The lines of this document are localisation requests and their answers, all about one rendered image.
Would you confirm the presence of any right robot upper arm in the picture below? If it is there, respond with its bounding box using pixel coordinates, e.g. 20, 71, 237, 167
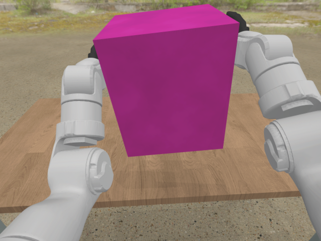
264, 110, 321, 241

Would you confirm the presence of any left robot upper arm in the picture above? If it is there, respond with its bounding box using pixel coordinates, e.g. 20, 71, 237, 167
0, 147, 113, 241

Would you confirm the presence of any left robot forearm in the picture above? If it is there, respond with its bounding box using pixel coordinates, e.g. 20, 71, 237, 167
48, 58, 106, 187

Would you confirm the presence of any robot left hand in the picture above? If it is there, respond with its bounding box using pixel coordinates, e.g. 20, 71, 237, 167
88, 45, 98, 59

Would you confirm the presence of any right robot forearm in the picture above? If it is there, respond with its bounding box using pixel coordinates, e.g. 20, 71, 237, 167
234, 31, 321, 119

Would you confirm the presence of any carton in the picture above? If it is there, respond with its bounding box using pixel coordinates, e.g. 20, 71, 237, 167
93, 4, 240, 157

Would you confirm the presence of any table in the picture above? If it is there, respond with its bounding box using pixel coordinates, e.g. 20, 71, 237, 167
0, 93, 320, 241

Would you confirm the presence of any robot right hand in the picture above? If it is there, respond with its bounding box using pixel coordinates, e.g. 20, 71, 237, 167
226, 11, 249, 33

